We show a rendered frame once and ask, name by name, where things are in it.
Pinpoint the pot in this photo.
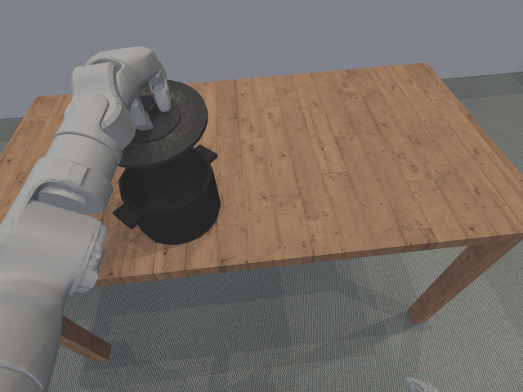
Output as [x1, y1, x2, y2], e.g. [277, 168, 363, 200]
[113, 145, 221, 245]

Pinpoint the left robot forearm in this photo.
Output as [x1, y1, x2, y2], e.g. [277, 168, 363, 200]
[0, 56, 139, 256]

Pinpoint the table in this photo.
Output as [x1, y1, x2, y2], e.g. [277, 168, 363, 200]
[0, 63, 523, 362]

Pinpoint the left robot upper arm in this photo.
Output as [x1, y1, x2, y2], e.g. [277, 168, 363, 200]
[0, 199, 108, 392]

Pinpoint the knob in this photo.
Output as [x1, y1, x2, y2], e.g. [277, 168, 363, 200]
[140, 96, 159, 120]

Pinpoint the left robot hand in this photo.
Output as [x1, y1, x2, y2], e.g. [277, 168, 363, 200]
[86, 47, 171, 131]

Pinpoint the lid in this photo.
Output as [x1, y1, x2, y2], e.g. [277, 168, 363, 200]
[118, 80, 208, 169]

